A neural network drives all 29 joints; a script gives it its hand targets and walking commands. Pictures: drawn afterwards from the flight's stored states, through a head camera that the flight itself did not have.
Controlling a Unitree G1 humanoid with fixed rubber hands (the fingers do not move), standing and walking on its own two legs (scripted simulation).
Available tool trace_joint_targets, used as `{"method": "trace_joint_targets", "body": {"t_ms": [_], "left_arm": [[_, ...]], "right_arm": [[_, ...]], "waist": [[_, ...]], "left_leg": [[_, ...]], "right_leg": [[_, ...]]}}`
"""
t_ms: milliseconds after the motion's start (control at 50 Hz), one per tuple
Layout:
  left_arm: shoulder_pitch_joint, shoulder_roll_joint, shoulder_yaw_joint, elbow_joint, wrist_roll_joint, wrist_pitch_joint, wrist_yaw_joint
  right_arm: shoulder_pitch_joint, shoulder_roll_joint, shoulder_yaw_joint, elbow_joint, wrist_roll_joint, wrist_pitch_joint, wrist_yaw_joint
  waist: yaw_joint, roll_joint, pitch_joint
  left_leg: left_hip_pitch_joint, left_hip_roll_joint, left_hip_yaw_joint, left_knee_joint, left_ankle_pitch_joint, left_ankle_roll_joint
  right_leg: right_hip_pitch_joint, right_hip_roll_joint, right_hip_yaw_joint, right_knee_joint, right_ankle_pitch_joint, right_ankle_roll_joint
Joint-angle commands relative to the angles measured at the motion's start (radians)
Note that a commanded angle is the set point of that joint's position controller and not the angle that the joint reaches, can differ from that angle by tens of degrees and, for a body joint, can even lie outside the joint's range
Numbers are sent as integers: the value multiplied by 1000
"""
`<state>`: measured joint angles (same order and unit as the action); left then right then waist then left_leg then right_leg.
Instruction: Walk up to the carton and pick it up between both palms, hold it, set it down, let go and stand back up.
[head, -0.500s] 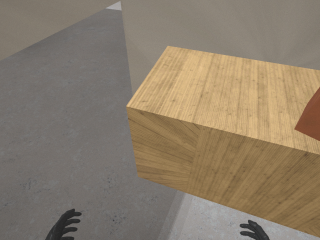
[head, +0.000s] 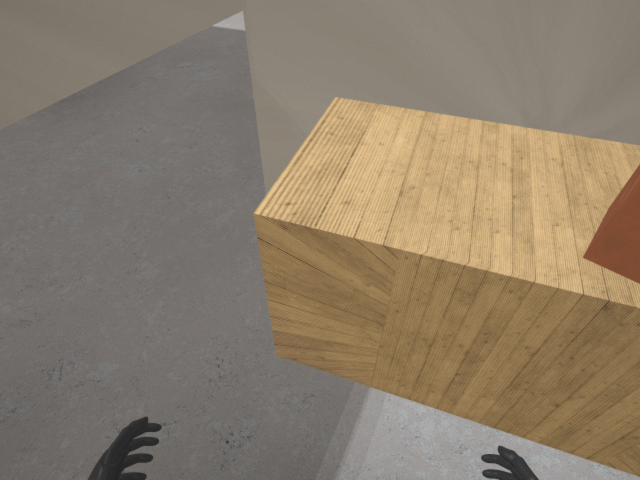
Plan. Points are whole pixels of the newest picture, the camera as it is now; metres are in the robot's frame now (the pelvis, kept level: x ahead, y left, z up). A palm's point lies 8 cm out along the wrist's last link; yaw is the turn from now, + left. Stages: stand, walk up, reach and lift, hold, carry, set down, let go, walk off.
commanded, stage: stand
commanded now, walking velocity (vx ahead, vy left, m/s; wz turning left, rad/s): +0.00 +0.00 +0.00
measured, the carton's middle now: out of the picture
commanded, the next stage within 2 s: walk up in 0.20 s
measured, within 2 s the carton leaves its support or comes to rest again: neither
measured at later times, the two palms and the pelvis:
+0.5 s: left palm out of the picture +0.15 +0.28 -0.07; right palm out of the picture +0.11 -0.28 -0.08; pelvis -0.01 -0.01 +0.00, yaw -1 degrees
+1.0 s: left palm out of the picture +0.16 +0.15 -0.07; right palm out of the picture +0.00 -0.47 -0.09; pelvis -0.03 -0.14 -0.01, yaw -12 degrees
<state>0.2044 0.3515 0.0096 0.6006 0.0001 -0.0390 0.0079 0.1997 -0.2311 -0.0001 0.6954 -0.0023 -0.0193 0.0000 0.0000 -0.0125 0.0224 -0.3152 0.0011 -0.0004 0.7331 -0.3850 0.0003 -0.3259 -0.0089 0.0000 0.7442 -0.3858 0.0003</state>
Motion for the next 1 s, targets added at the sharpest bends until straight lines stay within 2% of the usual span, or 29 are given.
{"method": "trace_joint_targets", "body": {"t_ms": [0,80,120,280,340,360,380,400,420,440,480,500,520,580,620,640,660,680,700,720,740,760,780,820,860,880,920,960,980], "left_arm": [[-54,187,78,4,25,-35,5],[-51,187,75,11,29,-37,6],[-50,190,77,16,29,-38,4],[-49,195,81,23,31,-37,4],[-56,204,81,23,26,-36,3],[-52,195,79,19,24,-35,4],[-40,271,131,-92,90,9,-50],[-71,229,127,-109,79,31,-61],[-66,228,134,-133,82,51,-61],[-58,248,136,-130,77,61,-64],[-37,254,146,-113,73,67,-79],[-3,250,149,-107,71,70,-87],[1,242,153,-106,66,75,-96],[-29,243,161,-119,58,79,-119],[-31,252,173,-104,61,73,-126],[15,252,180,-88,62,69,-126],[128,253,190,-43,64,61,-122],[249,289,209,22,77,49,-113],[296,374,225,21,89,44,-100],[211,426,224,-35,72,40,-97],[118,445,229,-62,53,45,-96],[77,413,219,-74,49,49,-95],[39,375,205,-79,54,50,-90],[19,338,201,-94,61,44,-88],[50,321,196,-100,71,39,-94],[60,311,191,-107,73,39,-95],[78,306,185,-108,79,43,-98],[87,309,185,-103,80,49,-98],[78,313,188,-110,82,52,-99]], "right_arm": [[-87,-296,-98,-37,-20,-48,-5],[-97,-302,-103,-30,-19,-47,-4],[-83,-301,-101,-22,-21,-43,-5],[-99,-292,-96,-14,-18,-48,-2],[-95,-298,-97,-12,-18,-46,-1],[-97,-300,-96,-11,-18,-49,-1],[150,-479,-155,4,-21,-67,-36],[239,-545,-190,26,-26,-75,-56],[248,-576,-201,16,-32,-87,-66],[212,-559,-202,6,-25,-91,-74],[167,-501,-190,-4,-26,-93,-80],[146,-490,-182,-13,-29,-95,-82],[123,-492,-183,-19,-31,-96,-82],[85,-519,-181,-29,-41,-101,-86],[63,-533,-181,-27,-43,-99,-86],[42,-537,-181,-26,-48,-95,-86],[-9,-530,-176,-35,-45,-90,-86],[4,-464,-154,-31,-51,-80,-86],[46,-364,-119,-38,-42,-69,-83],[26,-346,-104,-70,-24,-62,-94],[20,-429,-123,-38,-21,-55,-97],[23,-454,-127,-18,-15,-55,-92],[59,-458,-130,-2,-10,-57,-85],[152,-461,-134,37,-19,-64,-80],[184,-457,-133,56,-20,-67,-77],[181,-456,-130,53,-16,-71,-78],[173,-450,-128,65,-17,-76,-81],[181,-459,-127,85,-21,-79,-83],[211,-460,-131,101,-19,-76,-83]], "waist": [[-1,34,-46],[3,51,-42],[-1,11,-34],[0,56,-19],[2,32,-31],[4,54,-18],[-46,-52,-19],[-82,100,6],[-71,96,25],[-51,29,35],[-20,8,33],[1,43,18],[6,99,19],[2,206,57],[-1,237,15],[24,266,-7],[89,238,-63],[140,53,-99],[165,-275,-59],[141,-339,-37],[109,-169,19],[86,-105,103],[60,-78,127],[36,-108,80],[46,-109,21],[57,-105,-1],[72,-120,-10],[76,-112,-33],[62,-113,-54]], "left_leg": [[-11,85,-113,-170,202,84],[-21,87,-116,-176,187,78],[-25,81,-107,-174,172,77],[-30,87,-118,-185,163,80],[-38,85,-122,-192,163,79],[-36,91,-132,-204,153,82],[180,194,-240,-194,86,171],[283,387,-422,-314,125,271],[260,505,-529,-351,220,313],[244,514,-505,-343,239,319],[223,449,-378,-282,323,288],[204,421,-315,-262,365,274],[193,408,-277,-258,356,264],[101,406,-205,-238,379,265],[76,384,-175,-196,351,255],[25,357,-133,-149,323,238],[-73,303,-38,-38,248,197],[-242,200,82,213,174,139],[-514,59,201,508,-65,68],[-590,-1,127,569,-313,38],[-498,62,42,612,-238,35],[-464,84,38,598,-161,41],[-442,103,41,567,-100,42],[-388,108,67,464,-56,43],[-346,105,77,356,-59,41],[-325,101,82,292,-81,37],[-309,97,83,196,-82,33],[-267,85,81,150,-92,42],[-216,79,80,137,-79,50]], "right_leg": [[33,-76,96,-150,202,-83],[41,-74,95,-157,198,-83],[40,-88,111,-170,181,-87],[31,-74,103,-162,185,-81],[40,-78,100,-154,183,-81],[31,-76,100,-158,179,-79],[-235,-9,151,35,234,-110],[-432,50,60,291,14,-52],[-500,-4,175,411,-171,-36],[-505,-26,215,464,-148,-29],[-473,-53,233,487,-104,-18],[-445,-56,224,482,-89,-16],[-438,-70,220,456,-73,-13],[-374,-119,161,281,-103,-10],[-259,-112,117,141,-157,-20],[-165,-98,91,55,-136,-29],[31,-65,24,-86,-16,-44],[240,12,-6,-152,3,-50],[319,-81,226,-233,71,-114],[187,-279,649,-468,-65,-236],[48,-323,722,-546,-278,-285],[-30,-281,667,-560,-409,-261],[-50,-233,584,-521,-396,-244],[-31,-177,477,-450,-309,-206],[0,-154,432,-426,-266,-208],[11,-154,428,-412,-253,-231],[33,-156,437,-409,-223,-240],[40,-169,478,-411,-194,-242],[27,-167,476,-420,-202,-220]]}}
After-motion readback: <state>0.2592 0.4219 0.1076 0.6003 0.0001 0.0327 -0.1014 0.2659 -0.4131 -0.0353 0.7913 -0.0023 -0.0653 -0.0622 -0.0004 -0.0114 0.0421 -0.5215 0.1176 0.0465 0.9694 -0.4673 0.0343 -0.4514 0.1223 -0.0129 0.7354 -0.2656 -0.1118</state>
